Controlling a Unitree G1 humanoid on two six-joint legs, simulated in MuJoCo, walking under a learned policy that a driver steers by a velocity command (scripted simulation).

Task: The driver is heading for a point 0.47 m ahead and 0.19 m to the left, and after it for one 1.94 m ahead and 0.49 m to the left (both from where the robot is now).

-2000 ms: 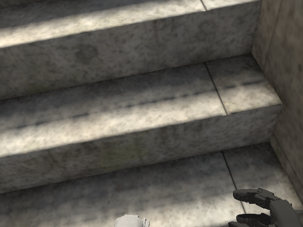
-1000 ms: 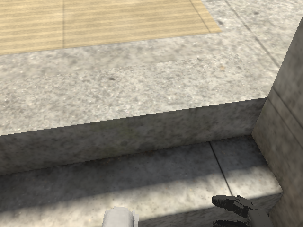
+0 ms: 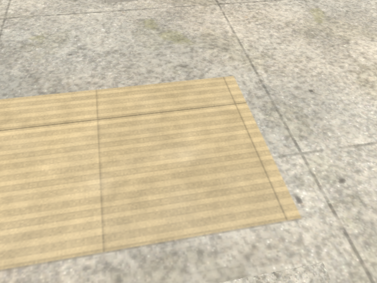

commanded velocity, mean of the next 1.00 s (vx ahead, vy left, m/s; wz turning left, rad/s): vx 0.14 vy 0.00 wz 0.50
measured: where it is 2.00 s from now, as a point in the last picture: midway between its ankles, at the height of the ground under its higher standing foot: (91, 276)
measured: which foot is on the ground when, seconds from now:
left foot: up 0.00-0.14, down 0.16-0.68, up 0.70-1.00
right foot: down 0.00-0.22, up 0.24-0.64, down 0.66-1.00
